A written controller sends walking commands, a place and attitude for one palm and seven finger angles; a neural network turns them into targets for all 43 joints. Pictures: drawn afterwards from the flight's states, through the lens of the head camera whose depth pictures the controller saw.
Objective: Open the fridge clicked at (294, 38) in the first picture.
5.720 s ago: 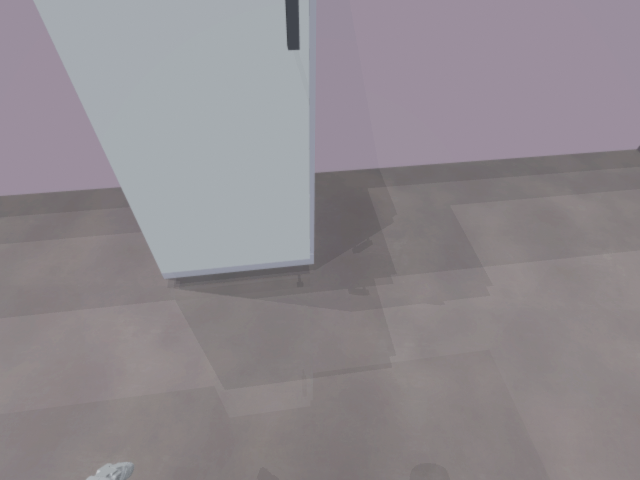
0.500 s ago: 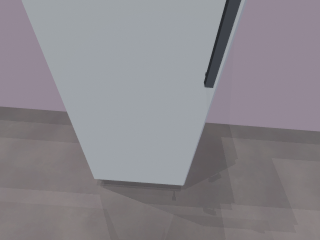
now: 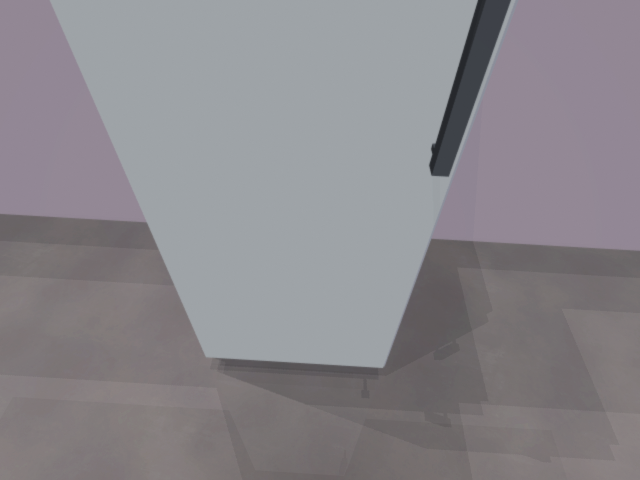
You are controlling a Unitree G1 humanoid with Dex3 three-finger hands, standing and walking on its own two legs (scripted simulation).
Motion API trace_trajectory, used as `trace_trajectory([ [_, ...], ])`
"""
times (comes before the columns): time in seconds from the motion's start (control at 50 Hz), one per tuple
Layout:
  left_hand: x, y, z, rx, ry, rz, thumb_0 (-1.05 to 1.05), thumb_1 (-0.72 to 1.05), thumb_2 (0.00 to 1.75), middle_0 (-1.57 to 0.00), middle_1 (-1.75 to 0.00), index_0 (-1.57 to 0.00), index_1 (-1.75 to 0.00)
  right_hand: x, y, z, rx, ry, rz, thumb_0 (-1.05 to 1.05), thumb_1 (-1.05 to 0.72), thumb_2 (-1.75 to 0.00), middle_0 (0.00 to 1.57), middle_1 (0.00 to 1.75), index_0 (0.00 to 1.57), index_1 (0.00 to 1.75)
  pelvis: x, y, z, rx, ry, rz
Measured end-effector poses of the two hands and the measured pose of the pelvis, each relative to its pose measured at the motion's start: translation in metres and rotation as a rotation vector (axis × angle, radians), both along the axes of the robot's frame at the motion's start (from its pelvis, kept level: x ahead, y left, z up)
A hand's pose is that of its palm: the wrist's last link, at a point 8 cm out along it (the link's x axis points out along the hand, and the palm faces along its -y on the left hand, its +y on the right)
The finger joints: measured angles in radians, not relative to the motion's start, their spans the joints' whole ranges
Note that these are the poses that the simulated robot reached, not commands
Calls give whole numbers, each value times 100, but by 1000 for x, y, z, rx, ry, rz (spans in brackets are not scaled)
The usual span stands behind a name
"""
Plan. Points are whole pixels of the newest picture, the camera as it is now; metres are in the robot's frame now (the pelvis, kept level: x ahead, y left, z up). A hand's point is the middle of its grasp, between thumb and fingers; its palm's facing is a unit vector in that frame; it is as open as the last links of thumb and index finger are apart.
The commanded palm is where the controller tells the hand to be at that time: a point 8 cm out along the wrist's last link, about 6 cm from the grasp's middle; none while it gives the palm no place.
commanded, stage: look again from close up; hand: right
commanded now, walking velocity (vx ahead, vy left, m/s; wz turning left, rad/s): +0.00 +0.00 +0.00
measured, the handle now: (462, 79) +0.54 -0.14 +0.25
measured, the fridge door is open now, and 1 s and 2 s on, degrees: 0 0 0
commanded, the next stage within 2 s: shuffle to correct the standing spot in 0.28 s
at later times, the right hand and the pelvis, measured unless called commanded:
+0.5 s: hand out of the picture +0.03 -0.18 -0.17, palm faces +0.03 +0.97 -0.22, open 7.4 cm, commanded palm none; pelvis +0.01 +0.01 +0.00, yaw +0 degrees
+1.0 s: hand out of the picture +0.05 -0.14 -0.19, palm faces +0.09 +0.98 -0.15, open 7.4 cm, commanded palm none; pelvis +0.09 +0.01 -0.01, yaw -1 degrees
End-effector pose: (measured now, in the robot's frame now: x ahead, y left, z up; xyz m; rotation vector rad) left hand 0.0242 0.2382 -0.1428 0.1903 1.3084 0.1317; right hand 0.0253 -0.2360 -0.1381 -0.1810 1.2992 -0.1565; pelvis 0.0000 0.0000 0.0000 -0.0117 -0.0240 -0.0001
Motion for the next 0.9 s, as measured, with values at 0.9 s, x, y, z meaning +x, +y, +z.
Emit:
trace_trajectory([
  [0.9, -3, -29, -17, -74, 247, 74, 0, 90, 90, -20, -29, -20, -29, 18, 34, -23, 57, 119, -99, 0, -90, -90, 20, 30, 20, 30, 78, 12, -17, 13, 30, -13],
])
